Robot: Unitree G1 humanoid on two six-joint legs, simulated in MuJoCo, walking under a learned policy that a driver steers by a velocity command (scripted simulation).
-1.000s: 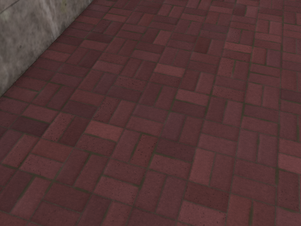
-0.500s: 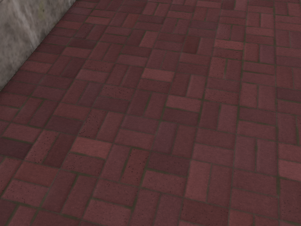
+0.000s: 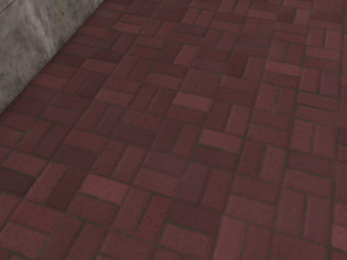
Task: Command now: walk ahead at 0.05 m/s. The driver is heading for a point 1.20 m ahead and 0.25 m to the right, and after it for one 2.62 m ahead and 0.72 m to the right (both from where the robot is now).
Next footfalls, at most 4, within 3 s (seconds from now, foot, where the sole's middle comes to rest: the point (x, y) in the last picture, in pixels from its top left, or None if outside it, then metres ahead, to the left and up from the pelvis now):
0.06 left None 0.11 0.09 -0.78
0.62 left None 0.27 0.15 -0.78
1.18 right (201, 231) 0.58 -0.04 -0.78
1.70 left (157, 168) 0.87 0.15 -0.78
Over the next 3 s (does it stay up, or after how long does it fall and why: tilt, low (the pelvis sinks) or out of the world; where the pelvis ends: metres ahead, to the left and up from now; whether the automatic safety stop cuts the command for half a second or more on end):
stays up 0.80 0.02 0.01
